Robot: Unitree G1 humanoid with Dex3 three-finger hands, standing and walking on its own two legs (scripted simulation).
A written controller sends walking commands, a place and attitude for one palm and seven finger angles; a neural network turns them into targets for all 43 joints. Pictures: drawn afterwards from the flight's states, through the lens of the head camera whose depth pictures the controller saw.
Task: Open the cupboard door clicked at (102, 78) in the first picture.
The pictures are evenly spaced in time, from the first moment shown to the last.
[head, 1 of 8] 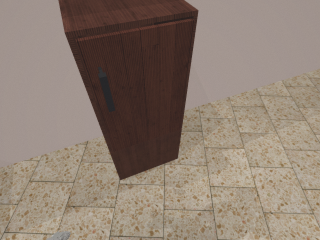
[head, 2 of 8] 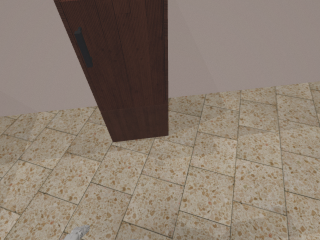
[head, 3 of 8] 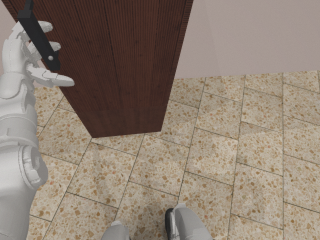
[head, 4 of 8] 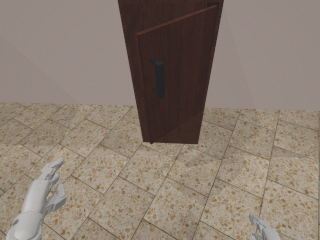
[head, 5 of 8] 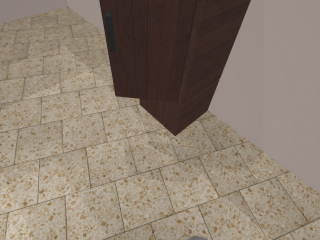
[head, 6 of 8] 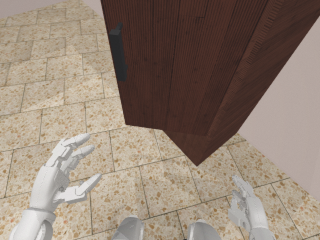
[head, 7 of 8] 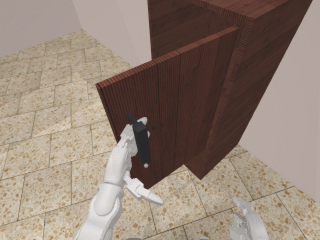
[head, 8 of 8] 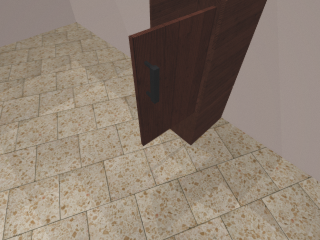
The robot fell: no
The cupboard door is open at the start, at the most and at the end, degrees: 0 85 85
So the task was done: yes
